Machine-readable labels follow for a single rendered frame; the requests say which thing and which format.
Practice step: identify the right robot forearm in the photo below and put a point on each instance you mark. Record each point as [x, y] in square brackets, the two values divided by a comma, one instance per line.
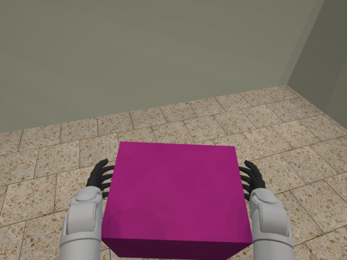
[271, 227]

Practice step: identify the right robot hand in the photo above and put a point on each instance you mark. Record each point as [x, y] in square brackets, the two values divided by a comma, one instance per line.
[254, 180]

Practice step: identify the left robot forearm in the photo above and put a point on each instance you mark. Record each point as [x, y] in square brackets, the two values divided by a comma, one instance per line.
[81, 229]

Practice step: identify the left robot hand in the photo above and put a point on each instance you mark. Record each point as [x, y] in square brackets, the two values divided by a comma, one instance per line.
[96, 178]

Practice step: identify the carton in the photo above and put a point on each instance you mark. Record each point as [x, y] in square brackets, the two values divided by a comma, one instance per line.
[176, 201]

